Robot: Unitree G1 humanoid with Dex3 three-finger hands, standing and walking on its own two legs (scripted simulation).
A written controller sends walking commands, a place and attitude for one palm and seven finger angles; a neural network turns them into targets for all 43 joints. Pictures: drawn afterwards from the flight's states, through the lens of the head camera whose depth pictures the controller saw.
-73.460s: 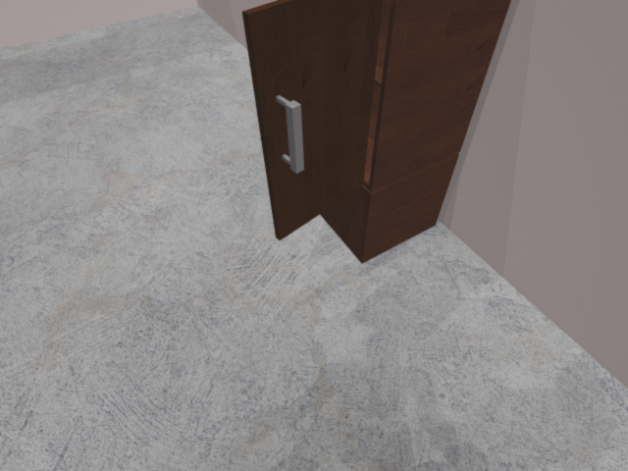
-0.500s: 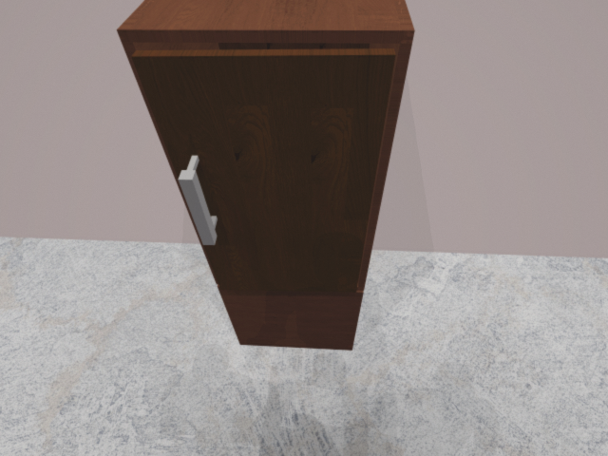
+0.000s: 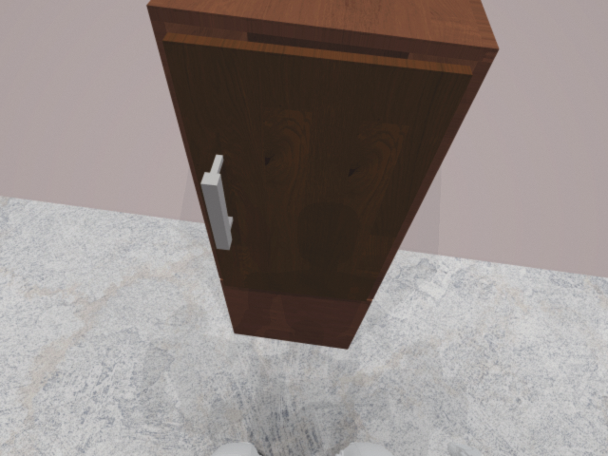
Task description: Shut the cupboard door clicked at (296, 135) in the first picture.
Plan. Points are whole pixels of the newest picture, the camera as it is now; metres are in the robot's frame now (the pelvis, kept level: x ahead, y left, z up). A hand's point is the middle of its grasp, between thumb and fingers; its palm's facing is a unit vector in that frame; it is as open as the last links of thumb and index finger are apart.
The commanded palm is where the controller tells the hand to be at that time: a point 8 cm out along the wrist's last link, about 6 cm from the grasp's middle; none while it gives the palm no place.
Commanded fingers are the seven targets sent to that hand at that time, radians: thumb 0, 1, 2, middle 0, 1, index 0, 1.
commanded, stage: come to a stop and stand still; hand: left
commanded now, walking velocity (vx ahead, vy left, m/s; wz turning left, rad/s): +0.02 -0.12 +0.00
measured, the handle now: (221, 205) +0.46 +0.18 +0.01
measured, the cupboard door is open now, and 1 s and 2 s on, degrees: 2 2 2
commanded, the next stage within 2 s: look again from close up in 1.02 s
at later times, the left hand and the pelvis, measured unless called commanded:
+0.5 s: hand out of the picture +0.00 +0.13 -0.17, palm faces +0.00 -0.98 -0.18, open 7.3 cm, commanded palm none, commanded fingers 0.00 0.90 0.90 -0.20 -0.30 -0.20 -0.30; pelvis -0.02 -0.05 +0.00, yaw -1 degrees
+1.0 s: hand out of the picture +0.00 +0.12 -0.17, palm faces +0.04 -0.99 -0.15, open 7.4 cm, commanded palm none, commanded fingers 0.00 0.90 0.90 -0.20 -0.30 -0.20 -0.30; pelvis +0.00 -0.04 +0.01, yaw -1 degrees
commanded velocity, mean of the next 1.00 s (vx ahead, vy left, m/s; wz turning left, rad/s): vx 0.00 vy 0.00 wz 0.00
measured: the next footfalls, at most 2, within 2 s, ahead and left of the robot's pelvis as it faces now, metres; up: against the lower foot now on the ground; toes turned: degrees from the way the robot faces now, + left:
right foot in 0.22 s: -0.01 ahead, -0.16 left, +0.00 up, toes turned -1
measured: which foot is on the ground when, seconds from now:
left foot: down 0.00-1.00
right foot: up 0.00-0.20, down 0.22-1.00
